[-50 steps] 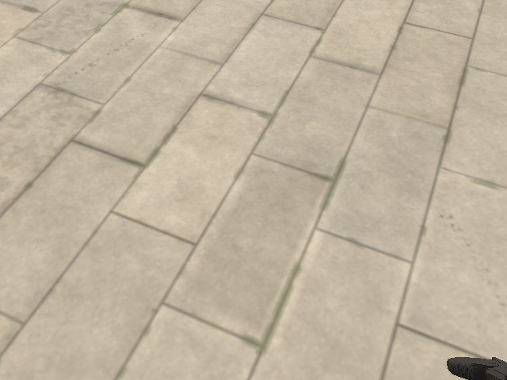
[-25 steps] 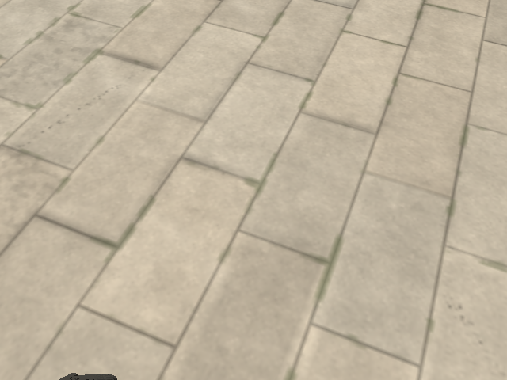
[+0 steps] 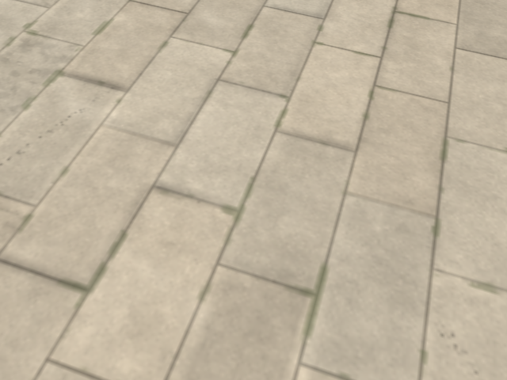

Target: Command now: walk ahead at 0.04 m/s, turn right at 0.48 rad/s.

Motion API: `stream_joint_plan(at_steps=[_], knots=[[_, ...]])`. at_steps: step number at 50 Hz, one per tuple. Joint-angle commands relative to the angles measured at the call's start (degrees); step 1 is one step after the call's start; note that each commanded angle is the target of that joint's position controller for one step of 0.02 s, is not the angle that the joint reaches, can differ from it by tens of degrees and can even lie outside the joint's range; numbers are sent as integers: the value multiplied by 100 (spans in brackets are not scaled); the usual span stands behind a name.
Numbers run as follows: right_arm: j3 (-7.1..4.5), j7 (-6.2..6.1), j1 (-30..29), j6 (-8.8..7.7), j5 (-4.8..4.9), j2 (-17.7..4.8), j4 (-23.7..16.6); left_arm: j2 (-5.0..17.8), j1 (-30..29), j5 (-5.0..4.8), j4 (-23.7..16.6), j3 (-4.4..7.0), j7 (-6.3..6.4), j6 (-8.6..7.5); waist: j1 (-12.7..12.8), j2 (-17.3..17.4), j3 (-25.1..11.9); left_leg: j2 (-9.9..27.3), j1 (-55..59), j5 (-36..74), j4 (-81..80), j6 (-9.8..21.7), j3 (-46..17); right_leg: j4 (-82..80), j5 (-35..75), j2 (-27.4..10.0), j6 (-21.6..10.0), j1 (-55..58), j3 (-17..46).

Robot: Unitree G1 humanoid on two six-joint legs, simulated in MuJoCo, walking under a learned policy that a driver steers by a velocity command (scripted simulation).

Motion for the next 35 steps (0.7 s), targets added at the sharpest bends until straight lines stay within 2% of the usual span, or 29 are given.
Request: stream_joint_plan(at_steps=[1,2,3,4,6,9,12,15,17,18,19,20,21,22,23,24,25,27,31,35], knots=[[-255,-52,-25,-100,-215,-979,-490,808,26,0,-463,239,-2,-131,-81,1308,-482,2202,702,652,-1692,1386,-2210,2453,-1466,-145,160,-952,78],[-209,-65,-367,-133,-95,-802,-546,819,288,-22,-306,283,12,-64,94,1040,-421,1860,727,904,-1549,1131,-1607,2815,-1159,-165,250,-985,17],[-178,-70,-520,-154,17,-702,-590,755,442,10,-201,288,53,14,103,946,-411,1646,914,1066,-1433,970,-1211,3122,-871,-221,369,-1104,-35],[-149,-76,-514,-154,63,-655,-575,651,445,22,-207,269,59,67,48,943,-359,1589,979,1449,-1360,967,-946,3371,-726,-269,479,-1184,-74],[-146,-105,-328,-106,45,-657,-504,475,190,-32,-392,207,25,93,-99,987,-313,1459,1146,1805,-1339,1040,-500,3158,-492,-352,639,-1224,-336],[-219,-150,5,-22,41,-820,-392,308,-229,-52,-696,108,-52,85,-378,1131,-462,1628,1709,2045,-1257,1177,-337,2266,-479,-556,761,-1129,-499],[-319,-100,-62,18,72,-1055,-392,265,-306,-38,-860,51,-149,98,-425,1224,-578,1779,1557,2280,-1193,1221,-89,1445,-641,-645,653,-392,-789],[-377,-9,-108,13,159,-1153,-344,398,-227,-35,-928,102,-215,158,-387,1300,-584,1909,1508,2455,-1026,1192,31,729,-562,-574,449,108,-1040],[-400,22,-249,3,275,-1169,-305,396,18,-33,-887,137,-265,194,-181,1249,-578,1897,1386,2406,-671,969,204,-227,7,-497,187,641,-1179],[-387,33,-177,-6,322,-1079,-229,438,245,-23,-807,178,-258,199,-73,1117,-617,1765,1145,2078,-314,699,423,-897,605,-378,-3,1178,-1190],[-340,65,156,-31,250,-862,-94,731,485,-22,-756,286,-193,197,-67,455,-755,1466,470,1228,481,235,850,-1311,1702,-603,-254,2097,-624],[-168,109,41,-54,-108,-388,-381,1521,679,16,-841,460,-69,176,-179,-1551,-855,659,-1429,-1977,2354,-412,1279,-1121,4433,-2219,-1056,3234,1533],[-221,61,-534,-74,-39,-600,-575,1417,695,223,-963,391,-139,38,246,-1190,-1132,170,-1979,-2788,3429,-532,310,-1263,4496,-2797,-2101,2802,2231],[-289,28,-702,-51,112,-811,-568,1235,539,253,-945,334,-172,-86,233,-630,-963,281,-2018,-2430,3817,-473,-7,-1390,3909,-2495,-1987,2573,1767],[-314,-12,-657,-30,162,-823,-522,1084,233,160,-932,302,-131,-155,43,-481,-732,353,-2075,-1889,3721,-413,-104,-1406,3323,-2121,-1636,2394,1359],[-334,-72,-567,-7,120,-824,-421,895,-18,47,-962,245,-84,-155,-62,-333,-637,391,-2086,-1511,3529,-421,-153,-1410,2929,-1892,-1374,2269,1172],[-359,-106,-469,5,77,-867,-405,825,-179,-6,-992,204,-44,-132,-162,-413,-591,356,-1897,-1211,3435,-462,-165,-1435,2907,-1761,-1292,2031,1061],[-351,-79,-296,-26,93,-771,-383,801,-148,39,-1022,179,14,-101,-232,-480,-746,195,-1593,-837,3280,-514,-132,-1451,2883,-1614,-1293,1905,1001],[-271,-38,-470,-60,123,-583,-457,919,-27,18,-1020,220,77,-74,-109,-508,-729,68,-1321,-593,2028,-566,-205,-1414,2179,-1501,-1250,1896,1208],[-270,44,-542,-106,162,-638,-518,1017,-74,35,-1069,253,45,-26,-39,-666,-598,-83,-731,-684,1216,-519,-261,-1398,1529,-1444,-1260,1471,1664]])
